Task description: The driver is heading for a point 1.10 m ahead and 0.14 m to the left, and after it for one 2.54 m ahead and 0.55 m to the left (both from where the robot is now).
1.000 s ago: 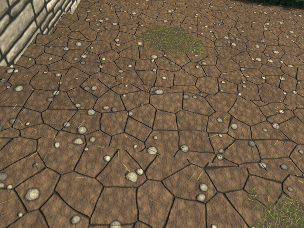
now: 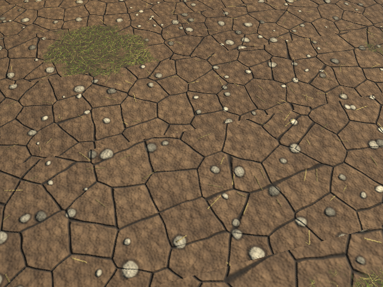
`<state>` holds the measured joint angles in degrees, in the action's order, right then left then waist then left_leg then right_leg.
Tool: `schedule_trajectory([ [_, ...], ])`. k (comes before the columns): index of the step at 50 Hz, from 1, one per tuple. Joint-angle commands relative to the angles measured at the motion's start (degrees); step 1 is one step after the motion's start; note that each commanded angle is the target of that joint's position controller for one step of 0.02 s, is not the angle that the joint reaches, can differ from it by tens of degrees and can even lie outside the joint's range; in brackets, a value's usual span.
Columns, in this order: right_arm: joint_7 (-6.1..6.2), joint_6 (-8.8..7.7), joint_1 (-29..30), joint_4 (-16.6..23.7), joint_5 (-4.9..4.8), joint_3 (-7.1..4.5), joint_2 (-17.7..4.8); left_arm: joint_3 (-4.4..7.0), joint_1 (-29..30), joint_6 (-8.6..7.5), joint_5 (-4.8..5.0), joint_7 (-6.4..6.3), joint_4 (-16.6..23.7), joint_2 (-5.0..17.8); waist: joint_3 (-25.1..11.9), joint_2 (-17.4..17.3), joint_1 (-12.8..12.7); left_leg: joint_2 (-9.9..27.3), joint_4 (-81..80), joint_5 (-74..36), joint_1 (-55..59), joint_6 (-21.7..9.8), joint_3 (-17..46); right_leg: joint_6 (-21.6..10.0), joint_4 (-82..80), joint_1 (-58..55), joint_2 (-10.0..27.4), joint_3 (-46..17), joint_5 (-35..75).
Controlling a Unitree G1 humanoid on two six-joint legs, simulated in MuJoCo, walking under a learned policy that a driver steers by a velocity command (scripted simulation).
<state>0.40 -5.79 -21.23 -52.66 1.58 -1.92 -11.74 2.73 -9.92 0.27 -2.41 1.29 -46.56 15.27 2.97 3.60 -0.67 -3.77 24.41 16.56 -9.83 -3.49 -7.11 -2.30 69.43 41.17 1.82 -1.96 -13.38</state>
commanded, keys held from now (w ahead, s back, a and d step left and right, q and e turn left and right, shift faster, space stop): w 0.20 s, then w+q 0.80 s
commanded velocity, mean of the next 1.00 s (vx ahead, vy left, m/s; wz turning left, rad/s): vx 0.50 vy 0.00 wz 0.23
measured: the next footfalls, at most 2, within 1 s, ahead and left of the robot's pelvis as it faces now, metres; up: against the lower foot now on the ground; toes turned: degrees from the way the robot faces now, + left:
right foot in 0.20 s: +0.25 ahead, -0.10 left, +0.00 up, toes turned -6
left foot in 0.74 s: +0.39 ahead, +0.09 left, +0.00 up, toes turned +13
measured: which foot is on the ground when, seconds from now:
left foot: down 0.00-0.20, up 0.22-0.72, down 0.74-1.00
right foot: up 0.00-0.18, down 0.20-0.78, up 0.80-1.00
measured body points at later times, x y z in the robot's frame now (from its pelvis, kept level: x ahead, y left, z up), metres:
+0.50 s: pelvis +0.25 -0.04 +0.01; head +0.27 -0.05 +0.46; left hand +0.27 +0.23 -0.12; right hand +0.32 -0.30 -0.13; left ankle +0.35 +0.11 -0.68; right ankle +0.21 -0.09 -0.74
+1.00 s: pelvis +0.48 +0.03 -0.02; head +0.50 +0.03 +0.42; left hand +0.60 +0.33 -0.12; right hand +0.51 -0.25 -0.16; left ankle +0.36 +0.08 -0.74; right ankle +0.65 -0.08 -0.71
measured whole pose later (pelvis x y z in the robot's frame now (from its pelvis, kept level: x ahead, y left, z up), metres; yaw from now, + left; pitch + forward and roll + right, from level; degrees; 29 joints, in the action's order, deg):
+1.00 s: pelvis +0.48 +0.03 -0.02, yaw +18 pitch -1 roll +1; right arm 0.4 -3.0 -26.2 -54.9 1.3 -3.9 -15.3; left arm 3.5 -2.9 -3.2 -2.6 1.4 -45.9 16.5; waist 2.9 0.9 4.1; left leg -6.5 37.8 29.8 -6.8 -5.5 2.8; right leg -0.4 49.4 35.7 4.3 -2.2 0.5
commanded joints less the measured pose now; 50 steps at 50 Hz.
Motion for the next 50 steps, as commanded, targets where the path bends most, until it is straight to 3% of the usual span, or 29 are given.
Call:
schedule_trajectory([
  [1,-0.63,-1.65,4.6,4.0,-1.21,-0.99,-5.6,-1.24,-0.6,-1.04,0.23,2.4,4.1,-1.2,-1.4,-11.1,-2.8,14.6,-11.4,-36.9,-11.1,-5.3,5.7,-0.9,-18.9,-13.1,0.9,0.9,15.1],
  [3,-1.17,-1.09,2.4,3.0,-1.51,-1.22,-6.8,-1.67,2.4,-1.25,0.8,2.08,3.8,-1.1,-1.9,-10.2,-1.1,15.3,-12.8,-37.8,-6.9,-4.6,4.9,-2.4,-24.4,-16.5,-0.9,3.9,15.2],
  [6,-0.83,0.58,-3.9,0.3,-1.11,-1.3,-8.3,-1.69,9.1,-1.33,0.34,1.32,5.5,0.8,0.5,-7.4,1.4,17.5,-10.6,-41.4,5.1,-4.5,4.7,-4.8,-32.0,-13.5,-2.5,6.1,7.5],
  [8,-0.18,1.82,-7.1,-1.4,-0.6,-1.26,-9.9,-1.11,5.0,-1.71,-0.28,0.84,3.7,2.1,-2.2,-7.9,-0.2,17.4,-1.0,-52.0,10.6,-4.3,2.9,-6.5,-36.4,-20.3,-5.7,7.3,1.7],
  [9,0.02,2.46,-7.5,-1.7,-0.68,-1.31,-10.9,-0.44,-2.8,-2.22,-0.68,0.46,1.0,3.3,-6.0,-7.1,-3.7,16.3,8.9,-52.1,8.7,-3.5,0.7,-7.8,-40.3,-30.6,-7.1,7.5,2.6],
  [10,-0.04,2.59,-7.6,-0.7,-0.8,-1.01,-10.4,0.9,-11.9,-2.86,-1.49,-0.19,-1.8,7.0,-11.3,-4.8,-7.3,14.9,23.2,-38.9,-0.6,-2.3,-0.6,-10.3,-41.6,-45.0,-0.4,-1.1,1.3],
  [11,-1.16,2.39,-12.3,1.9,-1.85,0.71,-2.8,2.3,-15.8,-2.85,-1.72,-1.15,-1.9,13.0,-20.4,9.0,-5.1,6.1,46.8,11.7,-21.6,0.3,-1.4,-18.6,-43.6,-63.7,21.2,-29.5,6.2],
  [12,-0.38,2.79,-7.1,2.3,-1.27,-1.33,-10.1,2.56,-17.5,-2.08,1.09,-1.72,-1.6,12.4,-20.9,1.7,-8.4,2.5,54.8,16.2,-29.1,0.1,7.2,-20.1,-49.0,-61.9,22.9,-37.0,5.5],
  [13,-0.16,2.57,-1.5,4.1,-1.81,-1.88,-10.7,2.01,-12.4,-2.14,1.52,-2.17,-2.3,10.2,-10.1,-0.6,-6.4,4.9,53.7,11.1,-33.6,-0.5,10.7,-17.7,-50.2,-54.8,19.9,-26.0,8.4],
  [15,-0.23,2.75,-1.6,3.2,-1.71,-1.75,-8.6,0.69,-6.1,-3.34,1.34,-2.02,-2.5,5.1,-1.6,-1.6,-1.2,7.9,44.1,5.7,-27.4,-0.5,11.1,-11.8,-53.6,-40.1,14.4,-13.8,18.5],
  [17,-0.75,4.85,-6.0,0.4,0.05,-1.66,-6.2,0.0,-3.5,-4.63,1.36,-2.04,-2.4,2.4,-0.6,-0.8,2.1,8.0,38.6,3.0,-18.1,0.7,10.9,-9.1,-56.7,-31.1,11.2,-6.4,21.7],
  [20,-1.23,6.19,-2.7,1.5,-0.37,-1.84,-5.0,0.6,-5.2,-6.43,1.91,-1.88,-3.6,4.3,-0.6,-0.1,3.2,7.6,33.3,-3.7,-18.2,1.6,10.1,-8.6,-59.7,-30.2,10.2,-1.5,21.8],
  [21,-1.69,6.06,1.8,3.2,-0.21,-2.13,-5.9,0.58,-4.5,-6.39,2.05,-2.08,-3.7,4.8,0.9,-0.3,2.6,7.3,28.8,-7.0,-18.8,1.6,9.7,-7.7,-60.5,-29.3,9.1,0.7,23.3],
  [23,-2.14,6.33,5.0,4.5,0.65,-1.45,-4.2,0.79,-5.8,-6.36,1.94,-2.12,-4.8,5.2,0.0,1.6,2.0,6.4,26.8,-13.2,-16.4,1.2,6.6,-6.4,-58.9,-28.9,7.9,5.1,29.2],
  [25,-2.32,6.21,6.0,5.1,0.24,-1.41,-4.5,0.83,-5.9,-6.59,1.69,-2.18,-4.4,5.2,-1.4,0.9,1.7,5.6,27.2,-19.2,-14.7,0.4,4.2,-6.0,-57.3,-29.0,7.7,7.6,28.4],
  [27,-2.02,6.85,4.8,4.6,1.13,-2.17,-6.5,0.9,-10.1,-6.77,1.16,-2.45,-5.5,4.9,-2.5,-0.9,1.0,7.4,33.3,-18.8,-21.9,-1.4,7.0,-7.9,-52.7,-36.8,12.2,5.3,31.2],
  [30,-2.35,7.3,9.8,6.7,1.96,-2.84,-7.8,1.37,-14.7,-6.06,0.62,-2.63,-6.6,5.6,0.6,-1.5,-1.4,7.8,35.4,-11.0,-31.7,-2.7,7.5,-9.1,-48.3,-45.9,15.6,3.9,34.4],
  [34,-2.97,7.58,11.9,7.6,1.88,-3.34,-7.7,1.92,-15.9,-5.16,0.17,-2.99,-6.3,7.4,2.1,-0.4,-2.1,6.1,35.0,-3.8,-31.2,-3.8,5.6,-7.6,-41.6,-48.7,16.6,5.9,45.5],
  [36,-2.72,7.85,6.5,6.0,1.54,-3.55,-7.5,1.96,-9.2,-5.27,0.95,-2.81,-4.4,8.5,0.0,0.2,3.0,3.1,29.8,-0.9,-14.1,-5.4,0.0,-4.9,-33.9,-38.4,14.3,11.9,57.8],
  [38,-1.83,7.66,-12.0,0.6,0.99,-5.12,-10.4,2.85,0.1,-6.12,2.49,-2.09,-2.0,11.2,-6.9,0.0,14.0,-1.1,24.1,-1.9,15.8,-8.0,-2.5,-3.9,-8.1,-17.7,11.8,12.1,57.2],
  [39,-1.48,7.3,-16.3,-1.2,-0.31,-6.72,-15.1,2.9,6.0,-6.52,3.14,-1.31,0.1,8.6,-3.9,-20.7,19.0,5.2,7.0,-13.3,22.7,-12.9,10.4,-0.2,21.1,-1.8,-1.4,14.8,7.3],
  [40,-1.44,5.75,-11.9,-0.2,-1.77,-5.48,-17.1,1.29,3.2,-7.68,0.69,-1.38,3.0,4.4,1.9,-20.4,9.5,13.6,3.3,-38.5,19.3,-15.5,29.4,0.5,24.7,9.8,-2.8,6.0,-15.5],
  [41,-0.94,5.07,-11.1,1.1,-1.98,-5.69,-17.8,1.14,0.7,-7.81,0.29,-1.65,3.4,5.0,-2.2,-10.5,7.5,20.4,-2.5,-28.5,19.9,-20.0,40.9,1.7,18.7,11.7,-1.4,-0.1,-12.8],
  [42,-0.29,4.79,-6.9,1.5,-0.67,-5.22,-16.0,1.68,-1.2,-7.37,1.1,-1.88,1.8,6.8,2.9,-2.9,3.6,22.2,-3.5,-15.9,9.4,-18.9,43.9,2.6,10.8,9.1,1.8,-1.9,-11.5],
  [43,0.18,4.35,-0.5,3.5,-0.71,-4.33,-14.1,2.41,1.1,-6.26,0.74,-1.52,2.0,8.5,6.8,0.2,0.9,20.4,-2.0,-13.3,2.7,-17.2,40.4,3.6,3.4,6.9,3.5,-2.3,-11.4],
  [44,0.28,3.97,2.5,4.2,-0.1,-4.32,-14.7,2.0,1.4,-5.17,-0.22,-1.38,1.6,7.3,6.3,-0.1,-0.5,18.5,-2.6,-15.3,-2.2,-16.6,36.3,4.1,-2.2,1.3,3.2,-1.0,-12.2],
  [46,0.11,3.05,2.2,3.5,1.13,-4.54,-15.3,1.46,0.2,-2.86,-0.72,-0.64,0.4,4.8,5.3,-4.6,-0.6,14.6,-2.8,-16.9,-8.9,-15.1,28.5,3.2,-7.2,-8.7,2.0,3.0,-1.8],
  [47,0.42,1.85,-0.6,1.9,0.11,-3.98,-13.2,2.29,6.6,-3.11,0.15,-0.56,2.2,6.8,6.8,-3.1,1.8,11.2,-0.2,-7.8,-6.1,-12.9,27.3,2.5,-13.9,-3.1,2.7,-0.1,9.7],
  [50,0.2,0.88,-1.3,1.5,-0.71,-3.28,-10.5,0.61,10.8,-4.03,-0.43,1.34,4.1,2.6,2.3,-4.9,3.8,5.1,0.7,1.3,-10.1,-10.2,23.3,0.9,-30.9,-13.4,-0.3,2.9,31.5],
])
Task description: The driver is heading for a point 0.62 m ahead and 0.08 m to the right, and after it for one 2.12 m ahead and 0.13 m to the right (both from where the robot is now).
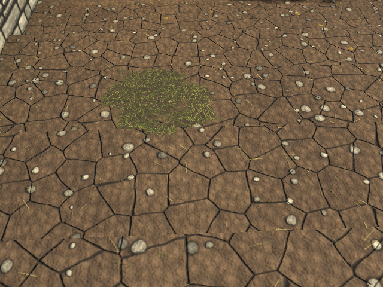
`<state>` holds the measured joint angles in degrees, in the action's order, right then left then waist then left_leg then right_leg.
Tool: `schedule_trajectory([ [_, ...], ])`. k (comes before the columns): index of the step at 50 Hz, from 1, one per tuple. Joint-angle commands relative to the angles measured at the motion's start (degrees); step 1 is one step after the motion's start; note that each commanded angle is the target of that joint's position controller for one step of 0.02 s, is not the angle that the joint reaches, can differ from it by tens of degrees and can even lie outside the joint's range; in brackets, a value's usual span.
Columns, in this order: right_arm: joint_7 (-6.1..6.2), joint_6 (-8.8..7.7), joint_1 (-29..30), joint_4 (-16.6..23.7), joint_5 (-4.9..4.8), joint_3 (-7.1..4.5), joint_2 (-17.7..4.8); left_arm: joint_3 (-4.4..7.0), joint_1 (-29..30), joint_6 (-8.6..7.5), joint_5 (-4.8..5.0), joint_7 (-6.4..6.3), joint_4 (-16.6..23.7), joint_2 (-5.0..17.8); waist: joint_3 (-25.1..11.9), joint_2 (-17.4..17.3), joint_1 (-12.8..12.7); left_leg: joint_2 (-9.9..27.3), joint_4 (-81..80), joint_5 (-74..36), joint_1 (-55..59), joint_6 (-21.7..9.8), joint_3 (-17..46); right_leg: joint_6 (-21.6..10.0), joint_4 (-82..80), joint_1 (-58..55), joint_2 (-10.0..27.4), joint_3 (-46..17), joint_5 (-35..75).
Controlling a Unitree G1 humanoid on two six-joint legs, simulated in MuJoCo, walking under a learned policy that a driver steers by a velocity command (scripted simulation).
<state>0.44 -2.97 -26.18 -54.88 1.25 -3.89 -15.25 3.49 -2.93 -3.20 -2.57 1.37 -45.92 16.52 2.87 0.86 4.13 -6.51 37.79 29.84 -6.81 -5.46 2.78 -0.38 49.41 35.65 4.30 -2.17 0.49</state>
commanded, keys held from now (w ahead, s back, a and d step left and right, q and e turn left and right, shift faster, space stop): w+q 0.10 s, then w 0.24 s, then w+e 0.66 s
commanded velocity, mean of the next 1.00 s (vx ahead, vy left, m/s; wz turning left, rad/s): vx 0.50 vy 0.00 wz -0.07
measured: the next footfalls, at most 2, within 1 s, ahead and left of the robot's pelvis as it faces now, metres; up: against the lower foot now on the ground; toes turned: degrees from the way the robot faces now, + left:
right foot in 0.18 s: +0.27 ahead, -0.12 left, -0.16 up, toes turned +6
left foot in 0.58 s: +0.46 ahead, +0.11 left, -0.16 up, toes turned +6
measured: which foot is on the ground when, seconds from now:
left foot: down 0.00-0.18, up 0.20-0.56, down 0.58-1.00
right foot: up 0.00-0.16, down 0.18-0.58, up 0.60-1.00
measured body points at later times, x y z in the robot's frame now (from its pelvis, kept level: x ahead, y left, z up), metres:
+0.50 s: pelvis +0.28 -0.02 -0.14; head +0.31 -0.01 +0.31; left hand +0.16 +0.21 -0.27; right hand +0.52 -0.19 -0.24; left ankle +0.41 +0.12 -0.84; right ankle +0.23 -0.13 -0.87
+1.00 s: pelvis +0.49 +0.03 -0.13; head +0.52 +0.03 +0.32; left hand +0.68 +0.25 -0.25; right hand +0.43 -0.22 -0.27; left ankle +0.42 +0.11 -0.87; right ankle +0.61 -0.10 -0.83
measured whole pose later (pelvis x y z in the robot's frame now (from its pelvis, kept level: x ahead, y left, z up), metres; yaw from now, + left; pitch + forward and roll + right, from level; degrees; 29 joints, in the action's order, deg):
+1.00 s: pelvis +0.49 +0.03 -0.13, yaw -8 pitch +0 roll +1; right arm 1.6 -4.2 -23.4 -55.2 0.9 -2.2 -12.4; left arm 3.5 -6.2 1.3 -1.7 2.7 -46.1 14.0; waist 2.8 1.9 2.2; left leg -1.1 17.1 17.6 0.3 -2.5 -14.7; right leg -4.2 43.4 33.9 3.1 2.5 -2.5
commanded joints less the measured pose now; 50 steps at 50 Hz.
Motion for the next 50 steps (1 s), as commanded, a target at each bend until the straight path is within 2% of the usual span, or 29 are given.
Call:
schedule_trajectory([
  [1,0.26,-1.22,4.9,3.8,-0.13,-1.06,-6.3,-0.57,2.2,-0.38,0.69,1.96,3.0,0.0,1.2,-3.4,-1.9,6.7,-10.6,-9.1,-17.9,-6.7,11.2,-1.8,-12.8,-15.3,-3.7,3.8,23.3],
  [5,0.61,-0.64,1.5,4.5,0.79,-0.8,-6.3,-1.03,0.7,-0.53,0.65,1.31,3.4,0.8,1.2,-3.3,-0.9,6.2,2.1,-1.4,-16.3,-4.3,12.7,0.3,-21.2,-24.5,-5.0,3.2,25.6],
  [7,2.19,0.18,0.5,3.3,1.24,-0.75,-6.5,-0.57,-7.0,-1.55,-0.04,-0.21,1.0,1.8,1.2,-2.0,-4.3,3.7,17.9,-10.3,-5.7,-4.1,10.8,0.5,-35.3,-24.9,-2.0,2.1,30.3],
  [8,3.01,1.17,0.3,3.1,0.86,-0.85,-6.8,0.3,-14.5,-1.96,-0.09,-1.16,-1.8,3.5,0.2,-1.1,-7.5,2.5,30.9,-17.2,-3.3,-3.7,8.7,0.0,-44.0,-28.7,0.8,0.4,33.9],
  [9,2.69,1.76,0.7,3.4,-0.36,-1.17,-6.2,1.61,-22.8,-1.91,-0.63,-1.53,-4.1,6.6,-3.4,1.2,-10.5,0.4,47.7,-9.3,-12.4,-3.2,6.4,-2.1,-41.5,-41.5,4.6,-2.0,34.9],
  [10,2.17,1.73,-2.8,4.2,-2.15,-0.78,-1.9,1.55,-28.6,-2.31,-1.15,-0.62,-5.0,8.2,-9.7,5.9,-9.3,-4.2,65.7,19.0,-27.7,-2.1,4.8,-2.5,-21.1,-57.1,10.7,-4.5,59.3],
  [11,2.95,1.52,-11.4,4.6,-3.36,0.21,-0.2,1.17,-30.0,-2.78,-0.52,0.64,-5.9,7.8,-15.9,9.2,-4.2,0.4,67.6,16.5,-42.2,-2.2,6.6,-4.9,-8.3,-70.2,19.3,-12.7,63.5],
  [12,3.35,1.6,-9.2,3.6,-1.57,0.66,-1.8,1.7,-29.8,-2.38,0.85,0.92,-5.1,6.4,-17.3,8.5,-7.0,3.4,69.4,11.6,-48.8,-2.6,5.4,-8.8,-11.5,-68.1,20.1,-16.3,42.7],
  [13,2.92,1.87,-3.9,3.9,0.78,0.69,-2.1,1.33,-28.8,-1.96,0.87,0.54,-4.8,4.1,-13.2,3.3,-7.9,3.8,71.8,6.7,-49.0,-2.0,3.3,-9.8,-17.3,-56.5,17.3,-17.2,24.5],
  [14,2.14,1.37,3.1,8.4,1.75,0.57,-3.0,2.09,-22.6,-2.73,1.09,-0.99,-3.8,8.1,-12.8,12.1,-6.4,5.3,62.3,-3.5,-53.1,-1.2,6.0,-15.9,-28.0,-48.8,23.8,-29.6,-11.2],
  [15,1.18,1.55,11.8,9.2,2.97,-0.23,-6.8,0.68,-20.8,-3.18,1.42,-1.45,-4.2,3.7,-3.9,3.0,-6.5,8.1,56.6,-6.3,-51.8,-0.1,6.5,-15.3,-32.7,-37.4,20.2,-27.8,-14.1],
  [16,-0.03,2.35,17.1,12.1,1.59,0.26,-4.2,0.21,-19.2,-3.72,0.86,-1.68,-5.6,4.2,3.3,4.6,-4.1,8.3,43.8,-10.6,-46.9,2.4,7.7,-15.2,-36.3,-24.0,18.5,-24.3,-8.4],
  [17,-0.75,2.5,16.0,11.4,1.34,0.8,-3.0,-0.13,-18.6,-3.8,0.02,-1.53,-6.6,3.1,3.9,1.8,-1.9,9.2,35.2,-14.2,-39.3,3.7,6.6,-14.1,-36.9,-18.0,14.1,-18.9,-3.7],
  [19,-2.09,2.07,14.8,10.4,1.87,1.82,-0.6,-0.42,-16.8,-3.88,0.96,-1.53,-7.3,2.1,1.6,4.5,0.3,10.4,20.9,-23.8,-27.2,4.8,0.9,-12.4,-36.9,-12.5,7.7,-9.3,5.1],
  [20,-2.73,1.6,15.4,10.6,1.25,2.51,0.4,-0.58,-16.2,-3.82,1.95,-1.29,-6.8,1.7,-0.1,6.5,0.3,10.3,13.3,-28.1,-20.7,4.4,-0.9,-11.2,-36.8,-10.9,5.6,-5.4,8.8],
  [23,-2.77,1.16,22.3,11.4,0.04,3.1,0.3,-0.03,-21.3,-2.49,2.97,-0.63,-7.9,2.9,-0.7,5.7,-3.5,8.2,4.7,-28.3,-16.3,3.9,-4.2,-10.4,-37.2,-17.1,5.7,-5.7,11.1],
  [25,-2.31,1.07,26.1,12.4,0.01,3.15,-0.3,0.27,-25.0,-1.36,2.51,-0.76,-8.7,3.6,0.8,3.8,-5.3,7.7,-0.4,-24.1,-18.3,3.4,-5.0,-10.4,-35.3,-23.6,7.1,-8.1,8.1],
  [27,-1.96,0.39,24.1,12.0,0.33,2.81,-1.0,0.7,-26.7,-0.5,2.0,-1.14,-9.3,4.6,0.0,4.0,-4.4,6.3,-5.7,-20.3,-13.9,2.8,-4.9,-9.6,-31.1,-27.3,7.3,-9.9,6.6],
  [28,-1.48,-0.3,18.6,10.2,0.75,2.3,-2.0,0.87,-26.7,-0.21,1.96,-1.16,-9.3,5.0,-2.2,1.9,-1.7,5.4,-9.5,-20.2,-6.3,1.9,-4.9,-8.8,-24.0,-26.7,5.4,-8.4,8.6],
  [29,-0.77,-1.35,9.9,8.2,1.72,1.19,-5.2,0.71,-26.6,-0.3,2.11,-0.97,-8.5,3.8,-7.6,-2.4,1.5,10.6,-11.7,-18.1,6.1,-0.1,1.5,-7.4,-10.7,-21.5,1.5,-4.8,5.1],
  [30,0.06,-1.73,2.0,7.9,2.71,-0.04,-10.7,-0.4,-28.5,-0.44,3.03,-0.98,-6.0,-1.6,-16.8,-11.9,2.8,27.5,-14.5,-12.9,21.5,-3.3,20.7,-5.4,8.4,-8.2,-4.5,1.0,-18.6],
  [31,0.26,-0.41,1.6,7.0,0.8,-0.72,-11.5,0.66,-29.5,0.12,2.95,-1.34,-5.5,1.2,-17.8,-15.2,2.0,32.7,-20.9,-7.2,21.1,-6.6,34.4,-5.3,17.2,2.1,-7.8,0.5,-32.7],
  [32,0.25,0.1,5.2,7.4,0.39,0.24,-7.4,1.47,-26.1,0.92,1.87,-1.49,-5.7,3.6,-9.1,-7.8,0.7,29.8,-21.8,-1.7,15.2,-5.7,28.6,-5.7,21.2,5.6,-4.5,-2.0,-29.7],
  [33,0.06,-0.11,9.7,8.0,0.27,0.91,-4.4,1.22,-23.0,1.01,1.82,-0.95,-5.0,1.5,-2.6,-6.4,-0.8,27.0,-23.9,-5.8,7.7,-4.4,21.1,-5.4,20.1,5.4,-2.5,-1.9,-24.6],
  [34,0.04,-0.42,12.6,8.3,0.47,1.23,-2.5,1.21,-22.2,1.38,1.69,-0.68,-5.1,0.2,0.2,-6.6,-2.6,24.4,-25.7,-12.8,2.4,-2.7,14.7,-4.8,17.8,2.6,-1.1,-1.6,-21.2],
  [39,0.38,-2.84,9.7,5.9,-0.49,0.75,-2.2,1.59,-19.3,4.1,1.29,0.28,-3.8,-0.6,-0.9,-6.2,-6.1,20.9,-26.4,-37.6,0.0,-1.9,0.5,-3.0,14.6,-0.1,-0.3,-0.7,-13.2],
  [46,1.23,-2.43,6.2,3.8,-1.04,0.76,-3.2,0.17,-4.1,3.45,1.24,1.39,2.1,-2.0,1.8,-5.8,-4.0,19.0,-27.6,-40.7,-0.3,-1.0,-10.1,-3.0,-4.8,-0.8,-0.6,2.7,1.9],
  [47,1.32,-2.37,5.9,3.3,-0.58,0.45,-4.2,-0.08,-3.0,3.72,0.64,1.41,2.3,-1.9,1.4,-6.8,-3.7,18.6,-26.9,-44.9,-2.5,-1.0,-12.4,-3.2,-4.3,-5.4,-2.1,6.0,1.8],
  [50,1.4,-1.64,3.6,2.5,0.05,0.06,-5.6,-0.13,-0.6,4.18,0.84,1.62,4.3,-0.1,1.3,-6.2,-3.2,21.0,-23.6,-47.8,2.6,-1.5,-13.7,-4.9,-7.2,-7.0,-2.4,7.6,-6.4],
])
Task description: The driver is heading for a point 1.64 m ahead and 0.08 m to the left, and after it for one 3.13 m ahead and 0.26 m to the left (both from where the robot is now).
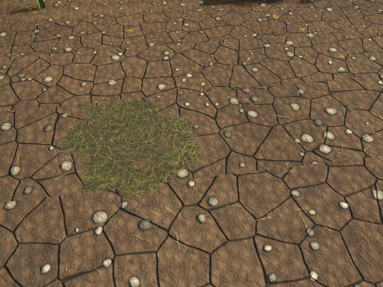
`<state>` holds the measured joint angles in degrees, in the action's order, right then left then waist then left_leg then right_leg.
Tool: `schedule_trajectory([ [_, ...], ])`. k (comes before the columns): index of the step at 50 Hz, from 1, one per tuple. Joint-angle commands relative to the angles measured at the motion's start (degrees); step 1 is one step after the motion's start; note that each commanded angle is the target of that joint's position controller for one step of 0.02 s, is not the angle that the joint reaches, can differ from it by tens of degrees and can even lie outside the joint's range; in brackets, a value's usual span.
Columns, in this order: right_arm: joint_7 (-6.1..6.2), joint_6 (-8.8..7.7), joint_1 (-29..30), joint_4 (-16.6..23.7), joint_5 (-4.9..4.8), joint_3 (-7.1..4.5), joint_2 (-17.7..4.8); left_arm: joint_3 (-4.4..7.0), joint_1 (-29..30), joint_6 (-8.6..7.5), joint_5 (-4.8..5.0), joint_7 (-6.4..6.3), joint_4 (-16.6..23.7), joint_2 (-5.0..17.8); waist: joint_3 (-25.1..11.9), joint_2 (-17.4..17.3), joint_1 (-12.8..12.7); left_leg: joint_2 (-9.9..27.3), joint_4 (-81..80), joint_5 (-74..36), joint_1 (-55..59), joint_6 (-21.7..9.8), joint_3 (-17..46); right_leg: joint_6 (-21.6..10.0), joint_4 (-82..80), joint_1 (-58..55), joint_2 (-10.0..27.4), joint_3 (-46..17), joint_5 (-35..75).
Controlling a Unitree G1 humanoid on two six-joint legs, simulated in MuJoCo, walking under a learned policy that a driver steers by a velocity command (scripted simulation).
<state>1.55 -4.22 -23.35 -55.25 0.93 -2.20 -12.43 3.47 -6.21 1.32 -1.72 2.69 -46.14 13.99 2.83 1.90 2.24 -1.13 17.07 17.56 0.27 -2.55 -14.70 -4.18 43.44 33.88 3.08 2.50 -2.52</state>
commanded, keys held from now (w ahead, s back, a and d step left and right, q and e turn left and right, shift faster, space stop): w+e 0.20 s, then w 0.06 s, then w+q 0.74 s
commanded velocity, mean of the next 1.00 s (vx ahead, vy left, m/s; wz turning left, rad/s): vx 0.50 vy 0.00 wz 0.06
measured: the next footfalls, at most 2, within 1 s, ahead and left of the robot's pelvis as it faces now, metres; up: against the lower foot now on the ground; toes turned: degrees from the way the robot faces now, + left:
right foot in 0.10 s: +0.15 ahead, -0.09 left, +0.00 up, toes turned -8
left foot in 0.78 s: +0.59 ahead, +0.03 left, -0.16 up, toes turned +2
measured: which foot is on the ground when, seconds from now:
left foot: down 0.00-0.12, up 0.14-0.76, down 0.78-1.00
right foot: up 0.00-0.08, down 0.10-0.78, up 0.80-1.00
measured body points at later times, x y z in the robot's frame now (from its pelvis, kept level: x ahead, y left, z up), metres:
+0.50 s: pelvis +0.22 -0.04 -0.01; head +0.23 -0.06 +0.44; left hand +0.25 +0.23 -0.13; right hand +0.29 -0.33 -0.13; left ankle +0.43 +0.10 -0.69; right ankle +0.11 -0.08 -0.74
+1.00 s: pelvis +0.54 -0.01 -0.17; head +0.59 -0.02 +0.28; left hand +0.63 +0.24 -0.29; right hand +0.58 -0.27 -0.32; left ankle +0.55 +0.03 -0.90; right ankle +0.65 -0.16 -0.83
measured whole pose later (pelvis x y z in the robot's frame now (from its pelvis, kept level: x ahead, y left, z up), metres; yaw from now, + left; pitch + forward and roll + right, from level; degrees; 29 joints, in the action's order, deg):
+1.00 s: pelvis +0.54 -0.01 -0.17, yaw +8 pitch +0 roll +2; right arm 0.0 -2.3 -18.9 -55.3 0.8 -2.7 -12.8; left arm -0.2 -8.4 -2.7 -2.5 -0.4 -46.2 12.1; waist 6.1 1.2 0.0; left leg -11.0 25.4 11.4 -13.8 -7.9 1.4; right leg 1.7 61.6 39.3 6.5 -3.4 -14.5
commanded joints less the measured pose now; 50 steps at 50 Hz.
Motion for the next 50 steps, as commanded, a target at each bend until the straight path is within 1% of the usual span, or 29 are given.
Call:
schedule_trajectory([
  [1,0.35,-0.01,0.5,2.7,0.42,-1.78,-9.0,0.0,2.2,-0.28,-0.14,0.25,4.7,3.0,1.2,-7.2,-1.5,16.2,-0.5,-39.5,-2.4,-4.5,3.4,-2.1,-2.3,-6.2,-1.8,3.4,-7.5],
  [4,0.67,1.68,0.4,2.4,0.76,-2.46,-11.5,0.79,-5.0,-0.68,-0.1,-0.18,2.9,4.3,-3.4,-7.3,-4.3,17.1,15.0,-54.9,2.3,-4.2,2.2,-6.0,-6.9,-14.8,-6.4,4.7,-18.1],
  [5,0.71,2.39,1.0,2.5,0.36,-2.57,-11.7,1.62,-13.5,-1.49,-0.33,-0.86,0.3,5.2,-7.8,-4.7,-8.5,15.9,28.5,-51.3,-1.1,-2.9,0.9,-8.3,-13.9,-24.9,-7.8,3.3,-15.8],
  [6,0.54,2.66,-0.5,4.1,0.53,-2.03,-9.1,3.23,-19.9,-2.15,-0.71,-1.75,-1.1,10.9,-12.9,4.7,-10.1,13.0,47.4,-26.7,-14.4,-0.6,0.0,-11.7,-17.7,-38.8,3.5,-13.2,-14.6],
  [7,-1.12,2.17,1.0,8.3,0.81,-1.94,-5.9,4.1,-15.2,-2.19,1.47,-1.58,1.2,15.1,-13.7,15.1,-6.1,-1.1,62.7,15.3,-41.0,2.9,6.0,-21.3,-25.3,-50.8,15.5,-43.9,-11.0],
  [8,-1.38,1.55,6.1,9.0,1.52,-2.88,-10.8,3.72,-16.2,-1.97,2.37,-1.59,1.0,13.3,-9.8,4.6,-8.0,2.7,60.9,11.3,-45.5,2.9,15.6,-21.1,-25.9,-47.4,15.0,-38.4,-3.9],
  [9,-1.75,0.93,7.6,9.4,0.07,-3.21,-11.0,3.21,-13.7,-1.89,2.23,-1.86,0.7,11.8,-4.7,2.3,-6.1,4.8,57.5,6.8,-43.4,2.9,16.5,-19.9,-26.1,-40.7,13.7,-31.2,3.4],
  [10,-1.5,0.77,6.7,8.5,-0.37,-3.23,-10.4,2.59,-11.6,-1.96,2.02,-1.99,0.6,9.4,-0.9,-0.9,-3.7,6.7,51.8,4.8,-39.6,3.3,16.7,-17.5,-26.6,-33.5,11.4,-25.7,10.1],
  [12,-1.54,2.63,5.7,7.6,1.7,-2.93,-8.9,1.41,-8.8,-2.58,2.09,-2.84,1.0,6.7,-1.4,-1.4,-1.4,7.6,44.9,2.7,-33.2,4.5,16.2,-14.1,-28.8,-29.4,7.5,-19.7,13.6],
  [14,-2.35,4.33,3.8,6.3,2.31,-2.48,-6.6,1.36,-11.4,-3.43,1.41,-2.63,-0.5,7.2,-3.1,-1.4,-1.1,6.6,43.2,0.0,-30.6,4.8,14.4,-13.4,-29.8,-28.2,5.9,-16.1,17.0],
  [16,-3.01,4.93,6.0,6.6,1.21,-2.56,-6.3,1.44,-13.8,-4.39,0.44,-2.4,-1.6,8.4,-1.6,-0.5,-2.3,6.6,42.9,-7.7,-33.0,3.6,14.0,-12.0,-31.1,-28.0,5.5,-14.0,14.4],
  [18,-2.92,4.62,12.7,9.0,0.29,-3.87,-8.6,1.22,-17.5,-5.96,1.2,-2.62,-4.5,8.4,2.1,1.4,-3.4,8.0,36.1,-13.1,-42.1,2.5,18.5,-9.2,-33.0,-32.9,5.5,-14.8,5.6],
  [20,-3.37,4.14,15.2,9.5,0.29,-3.9,-8.5,1.2,-17.4,-7.26,1.54,-3.0,-5.9,8.9,4.3,1.7,-3.2,6.3,28.8,-20.8,-43.4,1.9,19.4,-7.8,-33.9,-31.6,4.7,-12.3,0.0],
  [25,-4.27,3.48,17.0,8.2,0.77,-3.89,-7.5,0.35,-17.4,-7.96,0.27,-4.51,-6.7,8.1,3.1,0.4,-3.7,1.6,23.6,-36.1,-39.9,-0.3,21.1,-6.6,-25.6,-28.6,5.3,-8.2,-4.7],
  [31,-4.09,2.58,25.8,12.1,1.29,-2.94,-6.3,-0.9,-26.8,-8.2,-1.67,-5.87,-10.2,6.5,7.4,-0.4,-8.7,1.7,19.0,-37.5,-50.5,-2.2,18.5,-6.2,-12.1,-38.2,7.1,-6.9,1.1],
  [34,-4.48,1.96,28.6,13.0,1.08,-1.15,-3.3,-1.96,-28.6,-7.97,-1.54,-5.36,-11.1,4.7,8.3,-1.8,-10.8,1.5,6.9,-43.4,-39.9,-2.7,11.5,-4.1,-6.2,-35.1,4.8,-3.3,4.3],
  [36,-4.64,1.96,20.4,10.0,1.29,-1.02,-3.5,-2.48,-28.0,-7.19,-0.91,-5.73,-11.3,5.0,4.8,-2.5,-7.4,0.5,3.3,-45.3,-25.4,-3.5,9.6,-3.0,4.2,-31.8,3.6,-1.5,13.6],
  [38,-3.47,2.4,2.5,3.1,1.94,-2.51,-7.4,-1.91,-26.1,-6.04,-0.64,-6.17,-11.6,6.7,-2.2,-1.8,1.2,-0.2,1.9,-41.6,-8.0,-6.0,9.0,-2.3,28.0,-29.1,3.3,-1.5,23.7],
  [39,-3.18,2.38,-6.7,0.0,2.85,-3.69,-9.9,-1.02,-21.6,-5.9,0.66,-5.43,-10.5,7.8,-5.0,-8.8,7.9,3.5,-1.9,-49.0,7.0,-10.5,12.5,0.0,53.4,-16.8,-3.3,3.5,-0.8],
  [40,-3.22,2.3,-9.6,-0.6,2.32,-4.82,-16.0,-1.38,-25.8,-6.09,1.87,-5.39,-7.8,4.5,-13.1,-15.9,3.2,17.0,25.0,-84.8,32.9,-15.2,24.1,1.9,73.4,9.6,-6.2,1.8,-46.7],
  [41,-3.31,2.08,-12.0,1.2,-0.25,-5.08,-16.1,-1.51,-24.3,-6.37,3.9,-5.87,-4.4,7.2,-27.2,-9.2,7.2,25.5,24.8,-85.1,45.1,-23.5,38.1,3.2,73.3,19.0,-3.9,-5.2,-39.6],
  [42,-2.14,2.88,-9.6,2.4,-0.5,-5.25,-14.8,-1.93,-19.5,-6.2,2.51,-5.8,-2.7,8.2,-26.3,-2.0,8.0,25.6,16.3,-57.6,41.9,-25.3,42.3,3.3,70.7,25.6,-1.2,-4.6,-34.3],
  [43,-0.68,3.34,-5.9,2.8,-0.11,-4.65,-13.4,-2.5,-16.1,-6.34,0.33,-4.96,-1.7,7.4,-19.1,-0.4,5.6,23.7,7.2,-29.5,29.5,-23.9,44.6,2.9,62.3,27.2,0.7,-4.6,-28.3],
  [44,-0.23,2.35,-0.3,3.4,-0.23,-3.45,-11.4,-1.67,-12.8,-6.7,-1.3,-4.31,-1.0,8.8,-11.7,4.0,2.1,21.0,2.7,-20.2,15.9,-20.3,43.7,3.0,50.7,23.2,2.3,-6.0,-20.0],
  [45,-0.33,1.79,2.0,4.1,0.1,-2.81,-10.3,-1.27,-13.5,-6.0,-2.21,-3.86,-1.3,8.8,-7.3,3.3,-0.9,20.6,1.1,-24.2,1.7,-20.5,43.8,3.8,46.0,15.9,3.0,-6.0,-19.6],
  [46,-0.4,1.29,5.5,4.1,-0.26,-2.48,-10.3,-1.55,-10.6,-4.4,-1.54,-3.47,0.4,6.7,-0.5,4.9,-4.8,15.1,-2.9,-27.5,-15.8,-18.4,38.1,6.0,30.2,6.3,4.5,-6.1,-18.2],
  [47,-0.8,0.69,7.0,4.5,0.03,-2.73,-11.4,-2.06,-9.9,-3.66,-1.67,-3.15,1.2,4.7,0.7,2.1,-5.5,11.3,-3.7,-32.9,-23.3,-17.7,34.0,7.0,22.3,-1.4,3.6,-4.3,-15.6],
  [48,-1.01,0.34,7.9,4.7,0.29,-2.83,-11.9,-2.6,-9.8,-3.62,-1.33,-3.02,1.3,2.9,-1.0,-0.8,-6.0,9.0,-3.2,-39.1,-25.4,-16.8,31.2,7.2,17.3,-6.1,2.8,-3.1,-12.1],
  [50,-1.66,0.25,8.0,5.0,-0.77,-2.72,-10.4,-2.8,-9.7,-3.99,-0.08,-2.7,1.6,2.1,-5.0,-4.8,-5.7,6.1,-1.1,-41.0,-24.5,-14.3,28.0,6.1,8.1,-11.8,2.0,-3.1,-1.5],
])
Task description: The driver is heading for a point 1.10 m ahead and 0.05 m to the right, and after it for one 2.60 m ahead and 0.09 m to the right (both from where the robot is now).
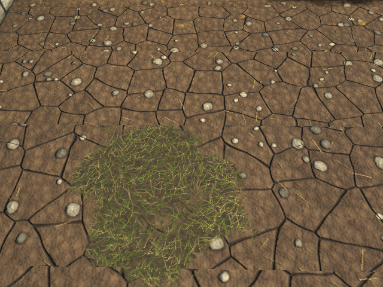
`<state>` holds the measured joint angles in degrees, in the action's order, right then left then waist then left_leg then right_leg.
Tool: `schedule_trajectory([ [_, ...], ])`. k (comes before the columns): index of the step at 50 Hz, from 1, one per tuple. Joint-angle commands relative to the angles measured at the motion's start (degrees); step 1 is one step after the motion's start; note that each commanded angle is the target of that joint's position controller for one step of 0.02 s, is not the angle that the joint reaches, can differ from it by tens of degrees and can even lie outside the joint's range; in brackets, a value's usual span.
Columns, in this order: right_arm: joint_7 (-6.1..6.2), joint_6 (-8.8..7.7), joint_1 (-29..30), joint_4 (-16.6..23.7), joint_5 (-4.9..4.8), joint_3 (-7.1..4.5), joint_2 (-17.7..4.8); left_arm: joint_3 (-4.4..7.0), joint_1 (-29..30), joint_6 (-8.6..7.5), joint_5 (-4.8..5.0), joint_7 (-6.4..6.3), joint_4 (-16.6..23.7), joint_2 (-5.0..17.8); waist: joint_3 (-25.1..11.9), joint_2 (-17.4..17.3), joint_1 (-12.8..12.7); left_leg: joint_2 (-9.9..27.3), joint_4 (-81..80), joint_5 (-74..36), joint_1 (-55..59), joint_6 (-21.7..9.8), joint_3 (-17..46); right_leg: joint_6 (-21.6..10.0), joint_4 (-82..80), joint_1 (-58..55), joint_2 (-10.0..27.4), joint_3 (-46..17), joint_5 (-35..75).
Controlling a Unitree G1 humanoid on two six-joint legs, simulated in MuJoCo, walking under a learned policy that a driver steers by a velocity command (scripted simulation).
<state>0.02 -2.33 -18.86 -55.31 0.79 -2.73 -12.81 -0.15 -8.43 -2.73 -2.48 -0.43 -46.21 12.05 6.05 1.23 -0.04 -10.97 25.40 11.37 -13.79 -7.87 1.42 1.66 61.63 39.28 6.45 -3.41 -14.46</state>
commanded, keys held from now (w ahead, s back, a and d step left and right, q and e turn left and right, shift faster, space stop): w+q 0.20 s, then w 0.34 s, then w+e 0.40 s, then e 0.06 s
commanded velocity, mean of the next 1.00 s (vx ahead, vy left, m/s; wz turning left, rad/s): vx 0.50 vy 0.00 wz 0.09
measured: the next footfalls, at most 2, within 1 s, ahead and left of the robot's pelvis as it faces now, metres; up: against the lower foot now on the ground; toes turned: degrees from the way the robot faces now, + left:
right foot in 0.22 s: +0.28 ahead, -0.13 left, +0.00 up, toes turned +11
left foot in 0.70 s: +0.38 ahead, +0.13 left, +0.00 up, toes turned +12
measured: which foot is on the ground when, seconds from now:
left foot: down 0.00-0.22, up 0.24-0.68, down 0.70-1.00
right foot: up 0.00-0.20, down 0.22-0.70, up 0.72-1.00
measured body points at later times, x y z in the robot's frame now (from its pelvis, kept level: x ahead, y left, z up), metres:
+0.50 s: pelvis +0.24 -0.04 +0.02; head +0.26 -0.05 +0.47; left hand +0.18 +0.23 -0.11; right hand +0.42 -0.28 -0.11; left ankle +0.29 +0.13 -0.68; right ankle +0.24 -0.14 -0.73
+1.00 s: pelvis +0.43 +0.05 +0.01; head +0.44 +0.06 +0.46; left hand +0.51 +0.34 -0.12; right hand +0.44 -0.23 -0.12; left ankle +0.34 +0.12 -0.73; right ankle +0.55 -0.09 -0.67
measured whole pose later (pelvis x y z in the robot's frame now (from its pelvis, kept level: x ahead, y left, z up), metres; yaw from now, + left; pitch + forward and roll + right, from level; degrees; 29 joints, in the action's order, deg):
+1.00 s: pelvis +0.43 +0.05 +0.01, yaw +2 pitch -1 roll +1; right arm 1.0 -6.2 -23.5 -54.2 1.0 -2.6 -14.5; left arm 5.8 -13.2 1.3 -1.8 2.2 -50.1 17.5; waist 1.4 2.5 1.2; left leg -1.3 19.4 18.5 -0.3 -2.7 -9.7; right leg -2.8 54.0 36.3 2.2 -2.9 1.1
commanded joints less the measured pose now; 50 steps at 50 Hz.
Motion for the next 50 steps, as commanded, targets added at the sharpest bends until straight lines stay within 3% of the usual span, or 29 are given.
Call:
schedule_trajectory([
  [1,-0.38,-1.45,2.5,5.2,-1.16,-2.21,-9.4,1.0,-5.4,-0.08,0.94,0.39,1.9,4.5,-8.5,-4.3,-2.1,15.2,-8.7,-33.0,-8.0,-7.9,12.0,-0.2,-13.1,-17.1,-2.0,2.8,13.9],
  [2,-0.46,-1.06,1.0,5.3,-1.61,-2.32,-9.5,1.07,-2.7,-0.1,1.11,0.25,2.6,4.9,-8.6,-4.3,-0.7,15.3,-8.3,-29.7,-5.1,-7.2,13.4,-0.2,-15.5,-15.9,-2.5,2.6,15.2],
  [6,-0.07,0.91,-5.5,5.4,-0.27,-2.81,-10.9,1.58,9.6,-0.26,0.72,0.66,7.4,7.2,-4.2,-2.9,4.4,17.2,-6.7,-19.6,5.3,-6.1,21.9,-0.3,-23.3,-8.3,-4.8,1.0,9.0],
  [8,0.43,1.39,-5.3,6.2,0.27,-3.14,-12.0,1.7,7.8,-1.09,0.98,1.02,7.4,7.5,-4.0,-4.2,2.8,17.5,-3.9,-17.9,7.3,-5.1,24.3,-1.2,-28.4,-12.3,-6.2,0.1,3.9],
  [10,0.6,0.9,-1.9,7.7,-0.02,-3.15,-12.3,2.4,-2.4,-2.38,0.75,0.62,4.6,8.9,-6.4,-2.8,-3.1,14.0,4.8,-16.3,0.9,-2.3,22.7,-3.2,-36.0,-28.9,-6.7,-1.3,2.5],
  [11,0.35,-0.12,-0.8,9.6,-0.62,-2.28,-9.4,3.54,-11.5,-2.91,-0.21,-0.2,3.2,13.4,-13.0,4.4,-7.1,10.3,19.2,-10.2,-5.0,-0.3,16.0,-6.5,-38.4,-41.5,4.1,-11.8,-4.1],
  [12,0.03,-0.62,-5.8,11.2,-1.52,-1.77,-6.3,4.88,-14.0,-1.72,0.02,-0.97,3.0,18.7,-18.7,16.4,-4.8,1.2,34.0,19.2,-19.5,1.7,6.0,-12.9,-44.4,-53.1,16.3,-33.7,-12.2],
  [13,0.22,-0.14,-5.9,10.0,0.38,-2.44,-11.0,5.03,-13.6,-0.61,1.08,-0.82,2.2,16.2,-14.5,10.8,-4.2,4.7,40.9,22.6,-27.2,1.8,4.8,-15.3,-44.8,-50.2,17.5,-40.3,-16.5],
  [14,-0.01,0.13,-3.3,9.5,0.81,-2.53,-10.7,4.08,-11.2,-0.27,1.13,-0.41,2.8,11.7,-8.0,3.0,-3.6,6.9,43.3,17.4,-28.3,2.0,6.2,-14.6,-44.8,-44.9,15.0,-33.5,-15.2],
  [15,-0.45,0.3,-1.4,9.6,0.7,-2.05,-8.9,3.46,-8.1,-0.26,0.92,0.15,3.0,8.8,-4.2,0.2,-2.6,8.3,41.6,12.9,-26.9,2.9,6.0,-13.2,-46.1,-39.2,12.1,-26.2,-8.5],
  [16,-0.91,0.7,-1.0,9.8,0.56,-1.85,-7.9,3.17,-6.6,-0.59,0.71,0.31,2.9,7.9,-2.9,2.6,-1.2,9.7,38.8,10.8,-24.6,3.7,5.8,-11.7,-47.1,-35.5,9.4,-20.4,-1.1],
  [18,-1.25,1.63,-1.9,9.4,1.05,-1.81,-8.1,3.24,-7.1,-1.69,0.97,0.77,1.6,8.2,-4.2,6.1,0.2,10.1,35.7,8.3,-19.7,5.1,5.9,-10.5,-48.1,-32.3,6.4,-13.8,11.7],
  [21,-1.15,2.36,1.5,10.5,0.95,-1.69,-8.3,3.75,-9.0,-2.7,2.0,1.12,0.0,9.5,-5.9,5.0,0.8,10.2,31.0,4.0,-20.1,6.2,6.1,-12.2,-49.7,-33.3,6.5,-9.6,18.9],
  [24,-1.77,2.22,9.6,12.8,1.16,-0.76,-7.1,3.96,-10.0,-2.58,2.33,1.33,-1.3,10.6,-4.2,4.2,-0.3,11.2,21.3,-3.5,-18.8,7.0,3.5,-12.0,-51.8,-31.5,4.8,-4.6,21.7],
  [27,-2.26,2.06,13.0,13.5,1.28,0.69,-5.0,3.98,-12.4,-1.99,2.03,1.38,-3.0,10.9,-6.0,5.6,-1.0,11.8,18.0,-6.1,-12.6,6.8,-2.4,-11.8,-50.9,-30.0,3.8,-0.2,26.3],
  [30,-2.28,1.86,16.1,14.4,0.91,0.75,-6.3,4.27,-15.2,-1.16,1.74,1.46,-4.1,11.8,-3.9,5.8,-1.9,12.2,14.1,-1.7,-10.9,6.5,-3.2,-12.8,-49.8,-30.9,5.0,-3.2,22.6],
  [32,-1.77,1.2,11.1,12.5,1.53,0.03,-8.4,4.83,-13.1,-1.05,1.23,0.98,-3.7,13.0,-5.1,5.0,1.2,14.1,15.2,-3.6,-9.0,4.5,0.2,-12.6,-44.7,-33.6,8.0,-5.0,28.6],
  [34,-1.21,0.4,3.6,9.9,1.7,-0.28,-7.9,5.12,-14.0,-0.15,2.32,0.97,-3.9,13.7,-7.6,0.6,4.4,8.5,0.5,8.1,4.1,4.4,-4.6,-11.7,-33.2,-31.6,3.1,-3.4,31.3],
  [35,-0.81,-0.29,-3.4,8.4,2.9,-1.39,-11.3,4.48,-16.1,-0.2,2.81,1.17,-4.0,10.5,-11.0,-5.4,7.1,16.7,-3.7,7.1,16.7,2.2,5.2,-9.5,-18.0,-23.9,-0.1,-0.5,24.7],
  [36,-0.33,-0.52,-5.2,8.8,2.61,-2.32,-16.2,3.06,-21.0,-0.35,2.3,1.34,-2.4,3.5,-14.9,-17.0,3.4,32.4,-6.7,2.6,29.1,-2.2,25.8,-6.7,0.3,-6.5,-8.2,3.5,-15.8],
  [37,-0.17,-0.09,-7.4,8.0,-0.13,-2.94,-16.4,4.57,-21.2,0.18,1.52,0.6,-3.9,9.1,-13.7,-13.7,5.1,34.1,-8.8,0.7,24.4,-6.8,31.8,-7.5,5.8,-0.6,-8.9,-0.8,-17.6],
  [38,-0.38,-0.36,-3.1,8.8,0.02,-1.95,-12.2,5.44,-17.4,0.54,1.83,0.67,-3.7,11.1,-7.5,-7.5,3.3,31.9,-9.3,-1.7,19.6,-6.6,24.4,-7.8,7.0,0.5,-5.6,-3.0,-13.0],
  [40,-0.7,-1.47,3.0,9.7,0.22,-0.38,-6.9,5.69,-14.5,1.38,2.38,1.29,-3.9,9.6,-2.4,-6.6,0.7,27.9,-12.6,-11.0,11.0,-3.6,13.0,-6.5,1.9,-3.5,-2.8,-2.5,-7.1],
  [42,0.0,-2.16,1.7,8.3,0.22,-0.63,-6.8,5.57,-13.1,3.15,0.81,2.05,-3.5,8.2,-1.9,-7.5,0.5,26.3,-14.6,-13.6,8.6,-3.1,7.7,-5.0,2.1,-5.5,-2.8,-0.7,-3.4],
  [44,0.17,-3.1,0.7,7.6,0.95,-0.96,-7.9,5.69,-11.0,3.85,1.1,2.68,-2.3,7.7,-2.4,-6.0,0.3,25.4,-15.4,-17.0,9.5,-3.4,2.7,-4.2,0.7,-3.7,-3.0,0.5,2.7],
  [45,0.33,-3.54,-0.9,6.3,1.41,-1.15,-8.4,5.97,-10.1,4.25,0.46,2.59,-2.2,8.0,-3.1,-5.8,0.3,26.3,-13.4,-20.4,11.8,-3.1,2.0,-4.5,1.5,-1.6,-2.9,-0.6,6.0],
  [46,0.51,-3.69,-2.7,5.5,1.02,-1.22,-8.7,5.99,-9.6,4.29,0.14,2.64,-2.2,7.7,-3.6,-4.8,0.3,26.4,-11.8,-22.5,12.6,-2.5,0.3,-4.7,0.5,-0.4,-3.1,-1.0,8.6],
  [47,0.66,-4.54,-2.0,4.5,0.33,-0.98,-7.9,6.59,-6.1,3.84,0.83,2.61,-1.4,8.1,-1.7,-5.4,-0.6,24.2,-12.0,-16.6,13.7,0.5,-1.7,-4.8,-5.1,2.6,-2.9,-2.3,13.6],
  [50,1.86,-5.73,-2.4,3.3,-0.18,-1.03,-8.1,6.19,0.1,3.16,0.71,2.78,0.3,7.1,1.2,-5.7,-0.1,23.2,-9.3,-16.8,9.6,0.7,-5.7,-4.0,-14.5,2.2,-3.8,1.0,25.2],
])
